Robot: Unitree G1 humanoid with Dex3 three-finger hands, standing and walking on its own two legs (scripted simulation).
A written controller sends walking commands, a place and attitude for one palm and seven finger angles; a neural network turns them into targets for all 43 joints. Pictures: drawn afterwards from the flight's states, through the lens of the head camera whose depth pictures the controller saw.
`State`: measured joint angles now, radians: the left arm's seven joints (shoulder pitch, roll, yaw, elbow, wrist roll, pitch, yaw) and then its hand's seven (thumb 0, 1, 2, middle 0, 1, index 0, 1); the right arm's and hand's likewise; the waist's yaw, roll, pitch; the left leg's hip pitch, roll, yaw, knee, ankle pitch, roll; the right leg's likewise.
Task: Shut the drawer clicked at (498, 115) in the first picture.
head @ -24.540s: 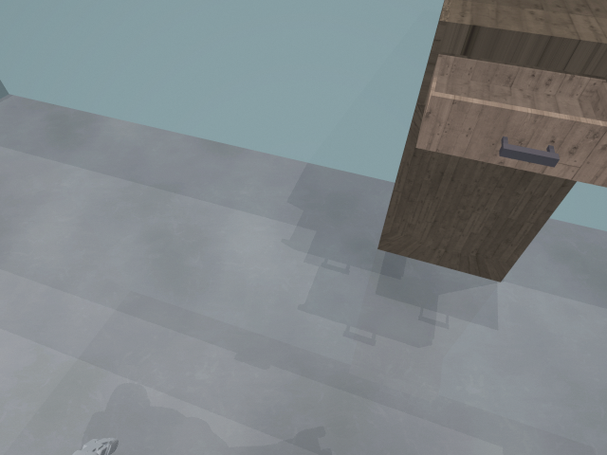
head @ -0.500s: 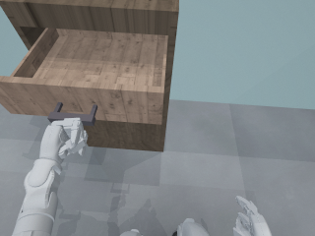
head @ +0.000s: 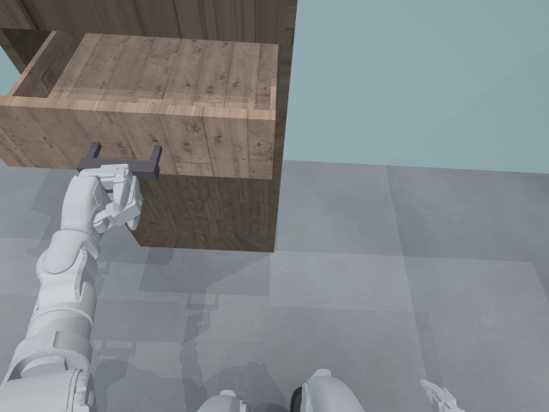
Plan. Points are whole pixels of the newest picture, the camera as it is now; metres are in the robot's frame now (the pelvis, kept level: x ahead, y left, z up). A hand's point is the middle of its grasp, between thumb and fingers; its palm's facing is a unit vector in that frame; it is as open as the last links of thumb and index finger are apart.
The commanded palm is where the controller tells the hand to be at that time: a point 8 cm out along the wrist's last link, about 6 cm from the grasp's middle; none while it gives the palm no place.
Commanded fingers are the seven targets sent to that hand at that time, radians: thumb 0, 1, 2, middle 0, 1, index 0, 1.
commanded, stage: push the drawer shut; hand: left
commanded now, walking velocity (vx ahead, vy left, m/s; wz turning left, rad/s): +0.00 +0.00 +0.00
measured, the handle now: (123, 159) +0.47 +0.24 +0.06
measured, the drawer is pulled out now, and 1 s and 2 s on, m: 0.18 0.06 0.00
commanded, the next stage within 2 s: pull the fist back off the drawer in 1.88 s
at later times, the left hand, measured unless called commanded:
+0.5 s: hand (140, 171) +0.45 +0.21 +0.05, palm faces -0.04 -1.00 -0.01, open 3.0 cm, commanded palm +0.44 +0.26 +0.06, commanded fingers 0.00 0.90 0.90 -1.40 -1.60 -1.40 -1.60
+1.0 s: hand (154, 141) +0.51 +0.20 +0.05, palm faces -0.03 -1.00 -0.01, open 3.2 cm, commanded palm +0.50 +0.24 +0.06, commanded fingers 0.00 0.90 0.90 -1.40 -1.60 -1.40 -1.60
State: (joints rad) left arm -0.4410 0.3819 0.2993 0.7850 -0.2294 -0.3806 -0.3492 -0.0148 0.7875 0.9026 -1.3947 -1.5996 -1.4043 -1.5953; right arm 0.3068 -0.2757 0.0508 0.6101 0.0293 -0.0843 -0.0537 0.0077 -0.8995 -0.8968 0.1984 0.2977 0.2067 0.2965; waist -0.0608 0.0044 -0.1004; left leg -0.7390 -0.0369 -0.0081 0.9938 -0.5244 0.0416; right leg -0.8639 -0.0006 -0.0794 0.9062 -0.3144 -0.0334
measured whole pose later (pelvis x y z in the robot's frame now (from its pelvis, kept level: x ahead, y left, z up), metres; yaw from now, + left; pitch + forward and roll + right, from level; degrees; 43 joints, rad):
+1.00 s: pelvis +0.00 +0.01 -0.01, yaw -2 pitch +22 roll -3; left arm -0.88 0.55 0.40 1.18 -0.12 -0.40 -0.31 0.02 0.82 0.91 -1.39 -1.60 -1.40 -1.60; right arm 0.39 -0.28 0.06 0.62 -0.02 0.04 -0.02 0.00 -0.90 -0.90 0.20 0.30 0.21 0.30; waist -0.17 0.01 -0.10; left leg -0.90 -0.02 -0.01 1.06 -0.55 0.05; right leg -1.01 0.02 -0.08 0.93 -0.31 -0.03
